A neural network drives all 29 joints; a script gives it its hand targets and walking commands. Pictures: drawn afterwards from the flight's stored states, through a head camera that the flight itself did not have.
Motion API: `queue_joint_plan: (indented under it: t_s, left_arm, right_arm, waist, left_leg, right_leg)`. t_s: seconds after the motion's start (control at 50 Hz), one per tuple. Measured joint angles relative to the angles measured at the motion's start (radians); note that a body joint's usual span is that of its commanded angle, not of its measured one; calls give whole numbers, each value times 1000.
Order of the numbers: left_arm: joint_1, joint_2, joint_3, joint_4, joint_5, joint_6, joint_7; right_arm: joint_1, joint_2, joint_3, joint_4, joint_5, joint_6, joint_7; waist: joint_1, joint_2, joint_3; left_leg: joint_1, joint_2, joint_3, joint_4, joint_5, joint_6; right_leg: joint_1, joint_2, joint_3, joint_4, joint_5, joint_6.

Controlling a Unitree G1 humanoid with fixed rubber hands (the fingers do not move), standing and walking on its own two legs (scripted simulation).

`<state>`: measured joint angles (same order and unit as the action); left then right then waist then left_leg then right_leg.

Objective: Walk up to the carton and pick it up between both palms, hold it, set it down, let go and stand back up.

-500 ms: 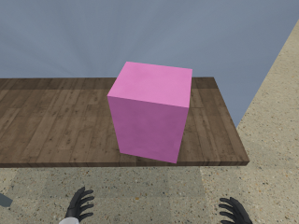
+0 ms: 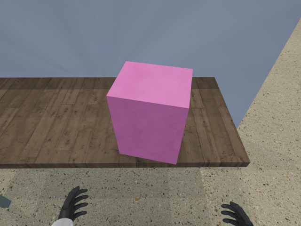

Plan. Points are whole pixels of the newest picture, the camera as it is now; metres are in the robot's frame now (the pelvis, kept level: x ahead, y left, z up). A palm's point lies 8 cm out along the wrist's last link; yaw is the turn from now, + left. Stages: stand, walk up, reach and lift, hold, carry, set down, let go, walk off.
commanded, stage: stand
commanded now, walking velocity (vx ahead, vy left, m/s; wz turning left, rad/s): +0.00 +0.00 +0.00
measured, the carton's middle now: (152, 115) +0.47 +0.00 +0.01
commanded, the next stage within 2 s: none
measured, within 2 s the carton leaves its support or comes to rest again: neither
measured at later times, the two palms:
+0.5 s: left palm (57, 216) +0.19 +0.26 -0.05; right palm out of the picture +0.12 -0.28 -0.09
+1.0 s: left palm (55, 224) +0.18 +0.27 -0.06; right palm out of the picture +0.11 -0.28 -0.09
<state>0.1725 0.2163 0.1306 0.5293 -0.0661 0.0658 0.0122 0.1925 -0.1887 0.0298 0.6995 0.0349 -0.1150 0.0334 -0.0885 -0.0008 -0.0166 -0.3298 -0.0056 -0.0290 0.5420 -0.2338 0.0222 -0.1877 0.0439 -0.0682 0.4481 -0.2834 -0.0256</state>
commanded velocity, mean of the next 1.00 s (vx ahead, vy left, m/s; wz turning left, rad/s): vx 0.00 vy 0.00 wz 0.00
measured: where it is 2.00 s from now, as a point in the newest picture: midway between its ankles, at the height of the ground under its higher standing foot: outside the picture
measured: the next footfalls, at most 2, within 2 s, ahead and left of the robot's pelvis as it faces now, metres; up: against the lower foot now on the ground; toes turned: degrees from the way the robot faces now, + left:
none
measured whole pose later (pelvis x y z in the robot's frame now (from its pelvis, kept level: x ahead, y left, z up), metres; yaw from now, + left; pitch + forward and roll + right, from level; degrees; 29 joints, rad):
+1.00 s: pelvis -0.01 -0.01 +0.00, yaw +0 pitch +1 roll -1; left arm 0.17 0.32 0.13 0.64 -0.07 -0.03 0.01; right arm 0.19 -0.28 0.03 0.70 0.02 -0.06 0.01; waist -0.09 0.01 -0.02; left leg -0.33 -0.01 -0.03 0.54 -0.23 0.02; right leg -0.21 0.04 -0.07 0.50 -0.31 -0.05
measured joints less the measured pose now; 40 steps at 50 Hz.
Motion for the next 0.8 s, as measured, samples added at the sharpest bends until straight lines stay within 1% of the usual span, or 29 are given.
queue_joint_plan:
  t_s: [0.06,0.16,0.34,0.8]
  left_arm:
    - [0,54,0,10,0,-36,0]
    - [0,101,-1,18,0,-62,0]
    - [0,104,-1,34,0,-79,0]
    - [0,104,-1,85,0,-91,-1]
  right_arm:
    - [0,-22,0,-1,-14,35,-17]
    - [0,-65,0,-1,-15,49,-20]
    - [0,-94,0,-1,-15,53,-20]
    - [0,-95,0,-1,-15,54,-20]
  waist:
    - [0,-3,0]
    - [0,-2,0]
    - [0,0,0]
    - [0,8,0]
  left_leg:
    - [0,0,0,1,0,0]
    - [0,0,0,1,1,0]
    - [0,0,0,1,0,-2]
    - [1,0,0,1,2,-3]
  right_leg:
    - [-6,0,0,14,-8,-4]
    - [-15,0,0,32,-17,-11]
    - [-23,0,0,50,-28,-20]
    - [-23,0,0,52,-27,-21]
